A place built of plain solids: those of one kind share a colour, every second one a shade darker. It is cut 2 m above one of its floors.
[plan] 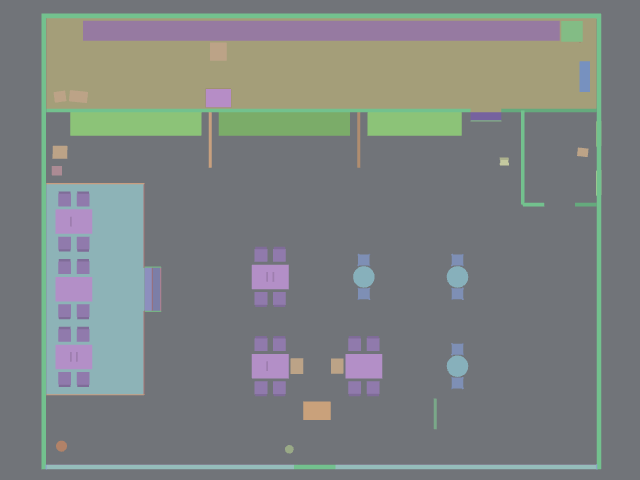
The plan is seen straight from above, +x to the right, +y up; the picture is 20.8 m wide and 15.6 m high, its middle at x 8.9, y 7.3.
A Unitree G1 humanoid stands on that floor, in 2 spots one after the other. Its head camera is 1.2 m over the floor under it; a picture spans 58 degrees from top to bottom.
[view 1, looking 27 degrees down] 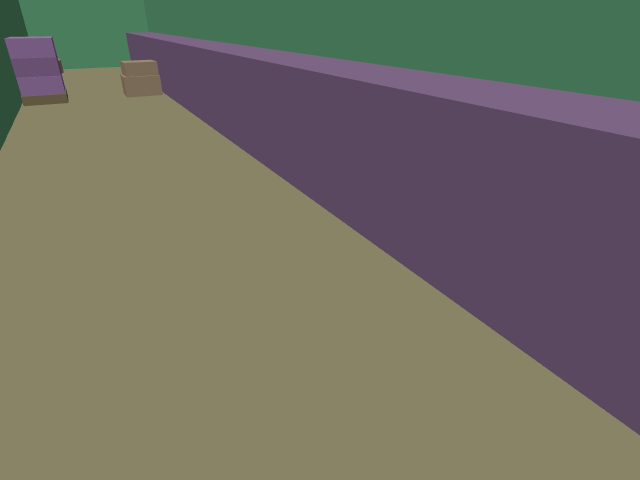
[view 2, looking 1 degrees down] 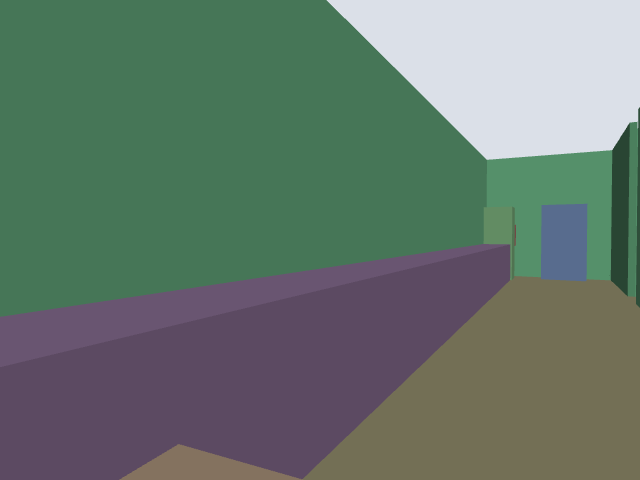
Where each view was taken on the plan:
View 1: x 14.29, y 12.41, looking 152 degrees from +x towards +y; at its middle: zone_back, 2.64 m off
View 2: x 4.89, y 12.69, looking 29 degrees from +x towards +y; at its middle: wall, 3.76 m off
